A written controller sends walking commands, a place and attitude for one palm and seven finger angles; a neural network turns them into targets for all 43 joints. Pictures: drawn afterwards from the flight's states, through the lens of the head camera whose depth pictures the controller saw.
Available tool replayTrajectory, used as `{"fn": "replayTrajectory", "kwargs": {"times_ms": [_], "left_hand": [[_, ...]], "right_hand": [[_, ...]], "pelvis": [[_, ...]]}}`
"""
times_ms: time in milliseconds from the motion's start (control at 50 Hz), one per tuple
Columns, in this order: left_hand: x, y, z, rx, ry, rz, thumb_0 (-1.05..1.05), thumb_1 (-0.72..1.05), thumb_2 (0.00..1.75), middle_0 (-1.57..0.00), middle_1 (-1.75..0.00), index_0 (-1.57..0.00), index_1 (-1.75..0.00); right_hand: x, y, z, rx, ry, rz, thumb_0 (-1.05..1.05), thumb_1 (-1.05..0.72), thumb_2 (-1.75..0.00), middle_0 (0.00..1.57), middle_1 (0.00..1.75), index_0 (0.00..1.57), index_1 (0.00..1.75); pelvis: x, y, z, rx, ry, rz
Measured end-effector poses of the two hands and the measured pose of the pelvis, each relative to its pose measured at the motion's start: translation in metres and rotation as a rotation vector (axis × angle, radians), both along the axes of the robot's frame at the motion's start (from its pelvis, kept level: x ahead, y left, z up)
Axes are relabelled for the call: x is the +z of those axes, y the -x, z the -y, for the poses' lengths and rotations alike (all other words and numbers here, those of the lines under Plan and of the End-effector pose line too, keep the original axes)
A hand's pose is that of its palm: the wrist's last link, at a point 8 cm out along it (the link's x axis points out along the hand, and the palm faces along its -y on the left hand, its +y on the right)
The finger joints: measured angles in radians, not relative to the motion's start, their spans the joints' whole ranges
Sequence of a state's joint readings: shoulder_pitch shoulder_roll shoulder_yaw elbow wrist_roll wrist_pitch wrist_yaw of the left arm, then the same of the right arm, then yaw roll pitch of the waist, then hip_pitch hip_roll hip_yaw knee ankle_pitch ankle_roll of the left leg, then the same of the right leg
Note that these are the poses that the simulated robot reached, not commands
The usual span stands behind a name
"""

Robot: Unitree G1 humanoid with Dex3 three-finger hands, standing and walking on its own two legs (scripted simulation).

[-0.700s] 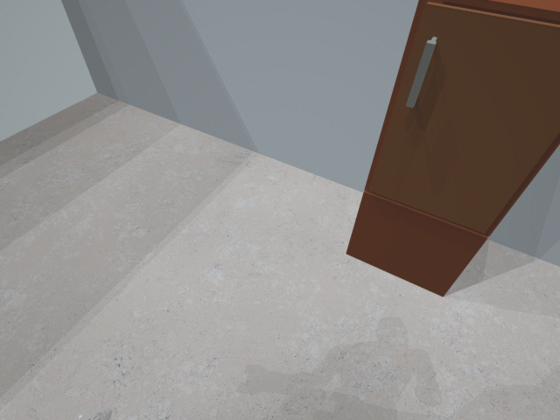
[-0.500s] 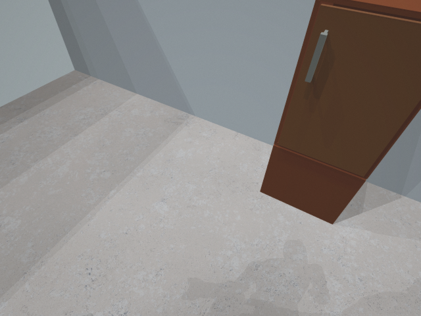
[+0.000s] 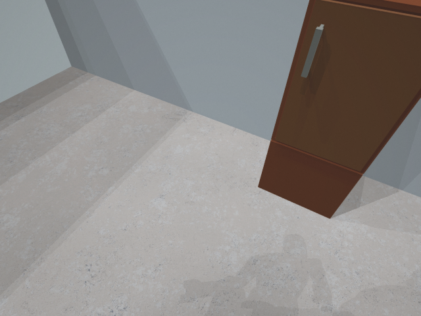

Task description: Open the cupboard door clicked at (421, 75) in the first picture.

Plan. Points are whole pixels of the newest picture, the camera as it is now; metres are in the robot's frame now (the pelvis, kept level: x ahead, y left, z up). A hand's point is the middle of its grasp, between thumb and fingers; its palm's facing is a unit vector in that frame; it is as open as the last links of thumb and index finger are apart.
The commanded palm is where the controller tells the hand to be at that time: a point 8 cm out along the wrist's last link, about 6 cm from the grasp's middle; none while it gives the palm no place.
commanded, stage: stand and wait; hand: left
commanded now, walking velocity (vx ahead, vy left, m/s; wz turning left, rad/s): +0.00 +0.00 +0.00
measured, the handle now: (312, 51) +0.90 -0.29 +0.10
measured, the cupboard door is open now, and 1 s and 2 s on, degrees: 0 0 0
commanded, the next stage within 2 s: look at it before walking up in 0.12 s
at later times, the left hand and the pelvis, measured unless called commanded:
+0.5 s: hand out of the picture +0.08 +0.24 -0.16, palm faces -0.03 -0.94 -0.33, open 7.4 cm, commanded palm none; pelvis +0.01 -0.01 +0.00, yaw +0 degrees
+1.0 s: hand out of the picture +0.08 +0.24 -0.16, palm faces -0.04 -0.94 -0.33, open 7.4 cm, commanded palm none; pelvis +0.01 -0.01 +0.00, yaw -2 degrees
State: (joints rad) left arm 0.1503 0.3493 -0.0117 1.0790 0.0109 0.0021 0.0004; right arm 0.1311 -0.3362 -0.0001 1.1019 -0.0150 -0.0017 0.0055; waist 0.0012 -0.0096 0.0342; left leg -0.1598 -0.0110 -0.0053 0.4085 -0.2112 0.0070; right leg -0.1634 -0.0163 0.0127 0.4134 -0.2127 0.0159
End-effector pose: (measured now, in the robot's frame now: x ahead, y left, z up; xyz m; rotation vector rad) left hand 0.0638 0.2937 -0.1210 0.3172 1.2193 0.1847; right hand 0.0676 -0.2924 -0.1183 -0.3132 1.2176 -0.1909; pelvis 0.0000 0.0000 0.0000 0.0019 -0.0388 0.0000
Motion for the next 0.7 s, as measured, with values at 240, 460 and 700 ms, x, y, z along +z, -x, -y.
{"fn": "replayTrajectory", "kwargs": {"times_ms": [240, 460, 700], "left_hand": [[0.002, -0.010, 0.006, -0.009, 0.002, 0.016, 0.01, 0.91, 0.90, -0.20, -0.29, -0.20, -0.30], [0.002, -0.015, 0.010, -0.011, 0.008, 0.021, 0.01, 0.91, 0.90, -0.20, -0.29, -0.20, -0.30], [0.001, -0.013, 0.010, -0.005, 0.007, 0.002, 0.01, 0.91, 0.90, -0.20, -0.29, -0.20, -0.30]], "right_hand": [[-0.001, -0.003, 0.001, -0.002, -0.010, 0.004, 0.00, -0.90, -0.90, 0.20, 0.30, 0.21, 0.30], [0.001, -0.012, 0.003, 0.003, -0.007, 0.014, 0.00, -0.90, -0.90, 0.20, 0.30, 0.21, 0.30], [0.002, -0.016, 0.006, 0.003, -0.002, 0.006, 0.00, -0.90, -0.90, 0.20, 0.30, 0.21, 0.30]], "pelvis": [[0.001, -0.002, 0.003, -0.003, -0.001, -0.002], [0.002, -0.005, 0.006, -0.003, -0.001, -0.004], [0.002, -0.009, 0.007, -0.004, 0.000, -0.006]]}}
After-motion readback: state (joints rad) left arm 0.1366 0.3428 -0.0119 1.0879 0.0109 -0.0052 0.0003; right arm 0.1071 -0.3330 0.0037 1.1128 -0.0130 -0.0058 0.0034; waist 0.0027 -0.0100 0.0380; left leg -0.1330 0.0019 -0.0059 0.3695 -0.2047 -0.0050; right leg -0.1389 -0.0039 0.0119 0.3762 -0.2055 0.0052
